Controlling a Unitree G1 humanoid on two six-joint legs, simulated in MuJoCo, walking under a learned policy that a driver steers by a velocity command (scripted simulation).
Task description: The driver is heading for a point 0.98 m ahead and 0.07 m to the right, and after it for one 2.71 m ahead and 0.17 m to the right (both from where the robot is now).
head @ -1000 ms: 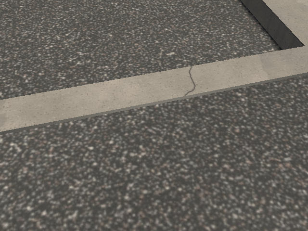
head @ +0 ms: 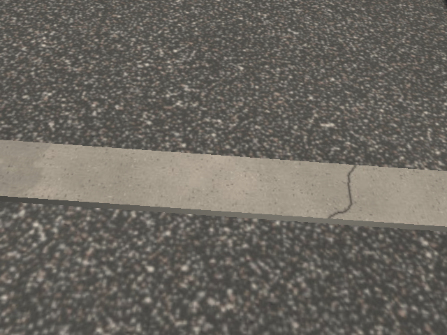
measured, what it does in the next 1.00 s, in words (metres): walks ahead: right foot, then left foot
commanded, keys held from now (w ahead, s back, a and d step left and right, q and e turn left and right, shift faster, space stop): w+q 0.16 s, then w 0.28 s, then w+e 0.56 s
